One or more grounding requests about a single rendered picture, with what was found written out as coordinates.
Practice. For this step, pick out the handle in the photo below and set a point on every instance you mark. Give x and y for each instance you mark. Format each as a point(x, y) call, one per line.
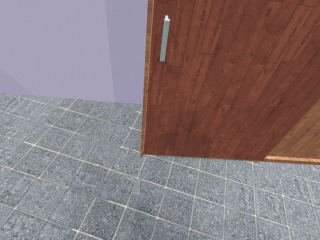
point(164, 38)

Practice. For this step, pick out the wardrobe door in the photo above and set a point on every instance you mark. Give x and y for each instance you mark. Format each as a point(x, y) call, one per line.
point(238, 75)
point(303, 140)

